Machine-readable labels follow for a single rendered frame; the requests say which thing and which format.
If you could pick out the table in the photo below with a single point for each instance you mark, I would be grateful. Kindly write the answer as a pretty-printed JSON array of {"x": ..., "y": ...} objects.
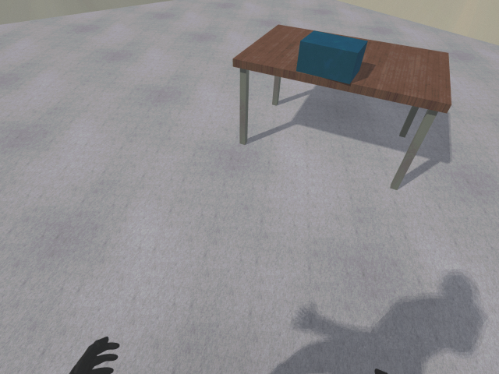
[{"x": 392, "y": 72}]

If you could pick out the robot left hand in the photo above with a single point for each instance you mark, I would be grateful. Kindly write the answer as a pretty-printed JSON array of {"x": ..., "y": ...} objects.
[{"x": 90, "y": 359}]

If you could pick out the carton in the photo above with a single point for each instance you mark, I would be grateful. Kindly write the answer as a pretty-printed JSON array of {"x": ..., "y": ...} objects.
[{"x": 331, "y": 56}]

